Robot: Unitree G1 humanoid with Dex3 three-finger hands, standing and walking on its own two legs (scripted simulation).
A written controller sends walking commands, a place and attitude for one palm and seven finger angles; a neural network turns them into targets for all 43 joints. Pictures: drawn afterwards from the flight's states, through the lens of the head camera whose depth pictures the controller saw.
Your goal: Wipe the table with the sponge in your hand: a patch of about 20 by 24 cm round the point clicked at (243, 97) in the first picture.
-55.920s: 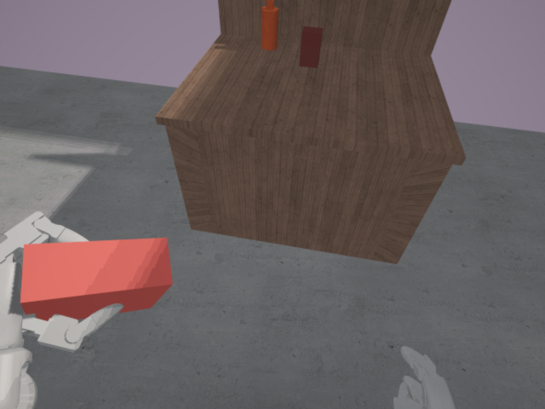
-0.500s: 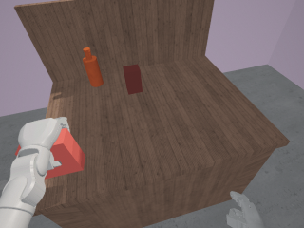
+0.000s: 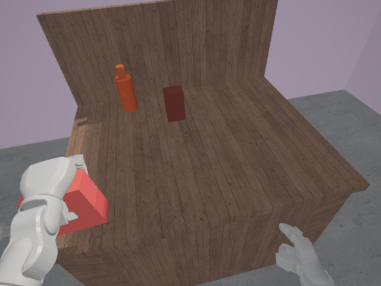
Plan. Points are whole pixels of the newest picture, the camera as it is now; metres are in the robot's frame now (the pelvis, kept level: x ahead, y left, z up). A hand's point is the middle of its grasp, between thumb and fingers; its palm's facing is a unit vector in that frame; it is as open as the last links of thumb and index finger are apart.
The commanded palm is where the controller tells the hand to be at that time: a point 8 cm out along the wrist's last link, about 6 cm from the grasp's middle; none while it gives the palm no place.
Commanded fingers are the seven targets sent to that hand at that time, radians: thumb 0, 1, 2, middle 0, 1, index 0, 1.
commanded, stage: bring the sponge back beside the body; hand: left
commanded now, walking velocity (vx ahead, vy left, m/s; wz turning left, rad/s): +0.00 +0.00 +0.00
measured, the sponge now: (74, 209) +0.23 +0.31 +0.04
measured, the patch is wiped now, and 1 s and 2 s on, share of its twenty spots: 0.95 0.95 0.95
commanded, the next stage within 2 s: step back with the hand held close in 0.92 s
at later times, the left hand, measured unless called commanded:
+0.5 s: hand (69, 216) +0.18 +0.27 +0.10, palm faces +0.05 -0.13 -0.99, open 9.7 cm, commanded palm +0.15 +0.26 +0.17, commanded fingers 0.00 0.10 1.30 -1.20 -1.60 -1.20 -1.60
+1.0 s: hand (73, 225) +0.17 +0.25 +0.10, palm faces +0.06 -0.13 -0.99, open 9.7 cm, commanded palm +0.14 +0.25 +0.17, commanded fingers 0.00 0.10 1.30 -1.20 -1.60 -1.20 -1.60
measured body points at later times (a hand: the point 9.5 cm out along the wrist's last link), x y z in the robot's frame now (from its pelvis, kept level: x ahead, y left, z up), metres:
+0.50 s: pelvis -0.01 -0.02 +0.00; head -0.05 -0.06 +0.44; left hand +0.18 +0.27 +0.15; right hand +0.24 -0.22 -0.07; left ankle +0.01 +0.09 -0.74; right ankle +0.00 -0.10 -0.74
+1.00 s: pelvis -0.02 -0.02 +0.00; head -0.07 -0.06 +0.44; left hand +0.16 +0.26 +0.15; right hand +0.22 -0.23 -0.07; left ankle +0.01 +0.09 -0.74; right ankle +0.00 -0.10 -0.74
